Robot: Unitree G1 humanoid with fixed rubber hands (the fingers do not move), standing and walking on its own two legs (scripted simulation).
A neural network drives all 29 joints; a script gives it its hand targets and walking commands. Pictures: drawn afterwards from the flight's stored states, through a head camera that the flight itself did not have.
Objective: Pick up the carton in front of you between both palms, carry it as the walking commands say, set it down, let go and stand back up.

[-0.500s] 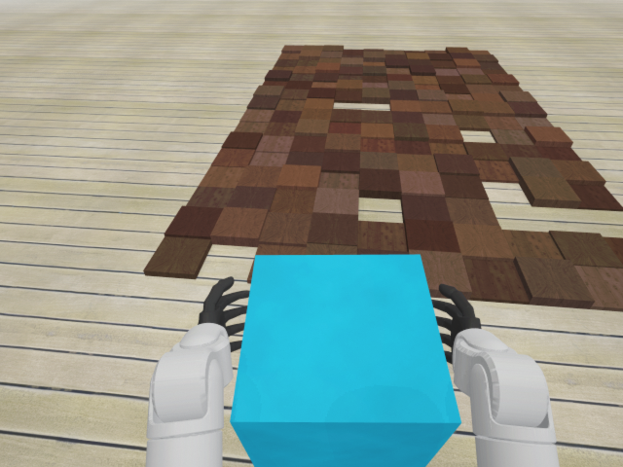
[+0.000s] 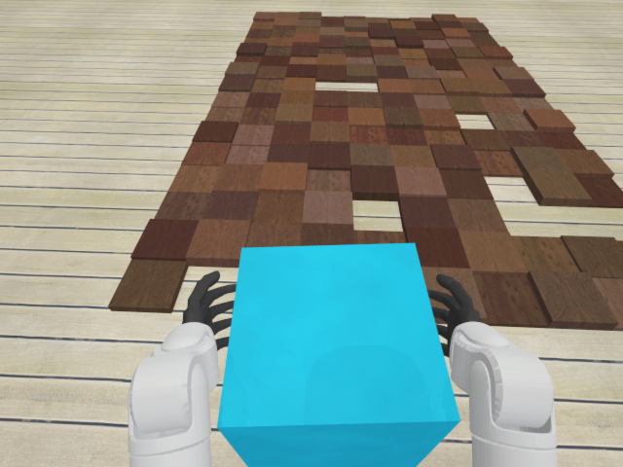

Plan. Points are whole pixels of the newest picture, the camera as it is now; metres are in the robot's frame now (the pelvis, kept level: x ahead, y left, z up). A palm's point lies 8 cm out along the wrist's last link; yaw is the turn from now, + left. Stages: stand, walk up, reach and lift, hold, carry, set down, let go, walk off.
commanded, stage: carry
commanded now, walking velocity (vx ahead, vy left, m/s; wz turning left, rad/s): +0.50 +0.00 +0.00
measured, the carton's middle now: (330, 366) +0.27 -0.01 +0.01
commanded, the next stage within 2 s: none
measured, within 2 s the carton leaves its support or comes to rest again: neither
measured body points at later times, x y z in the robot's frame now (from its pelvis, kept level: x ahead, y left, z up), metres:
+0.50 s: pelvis +0.33 -0.03 +0.00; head +0.35 -0.03 +0.45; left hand +0.65 +0.15 +0.15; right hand +0.67 -0.15 +0.13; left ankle +0.44 +0.12 -0.70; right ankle +0.25 -0.10 -0.75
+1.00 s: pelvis +0.66 +0.03 -0.01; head +0.76 +0.04 +0.43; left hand +1.09 +0.18 +0.12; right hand +1.07 -0.13 +0.12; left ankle +0.56 +0.09 -0.75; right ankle +0.77 -0.10 -0.67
